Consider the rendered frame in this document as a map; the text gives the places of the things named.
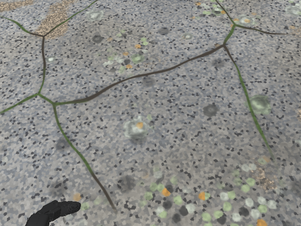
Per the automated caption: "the left robot hand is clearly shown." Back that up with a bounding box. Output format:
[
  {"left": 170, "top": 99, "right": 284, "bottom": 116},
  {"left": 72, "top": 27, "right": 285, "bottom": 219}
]
[{"left": 25, "top": 200, "right": 81, "bottom": 226}]

